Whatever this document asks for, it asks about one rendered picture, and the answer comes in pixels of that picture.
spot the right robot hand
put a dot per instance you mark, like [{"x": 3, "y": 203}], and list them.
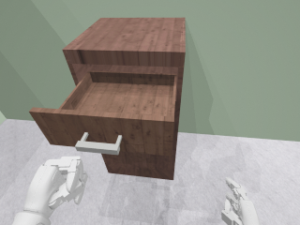
[{"x": 244, "y": 211}]

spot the cabinet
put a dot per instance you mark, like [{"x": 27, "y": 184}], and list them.
[{"x": 140, "y": 45}]

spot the drawer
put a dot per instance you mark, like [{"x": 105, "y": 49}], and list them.
[{"x": 138, "y": 106}]

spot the handle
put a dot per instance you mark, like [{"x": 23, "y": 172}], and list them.
[{"x": 98, "y": 147}]

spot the left robot hand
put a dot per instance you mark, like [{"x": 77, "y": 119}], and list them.
[{"x": 66, "y": 174}]

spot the left robot forearm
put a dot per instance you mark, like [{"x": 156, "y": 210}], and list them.
[{"x": 31, "y": 218}]

